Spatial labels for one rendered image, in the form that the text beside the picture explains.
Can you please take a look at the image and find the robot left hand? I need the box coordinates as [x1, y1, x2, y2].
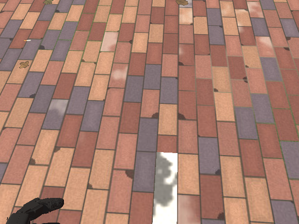
[6, 198, 64, 224]

